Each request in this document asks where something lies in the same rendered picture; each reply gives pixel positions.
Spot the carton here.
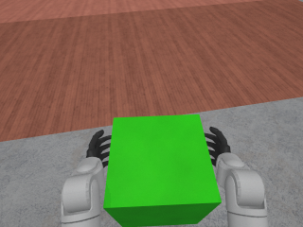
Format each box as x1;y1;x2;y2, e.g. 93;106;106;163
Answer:
103;114;222;227

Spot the robot left hand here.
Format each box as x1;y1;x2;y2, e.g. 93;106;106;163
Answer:
86;130;112;168

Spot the right robot forearm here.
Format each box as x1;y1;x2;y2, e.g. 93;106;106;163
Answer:
215;152;269;227

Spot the left robot forearm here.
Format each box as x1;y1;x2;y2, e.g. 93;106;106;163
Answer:
61;157;106;227

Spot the robot right hand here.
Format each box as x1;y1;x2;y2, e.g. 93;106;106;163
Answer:
205;127;231;166

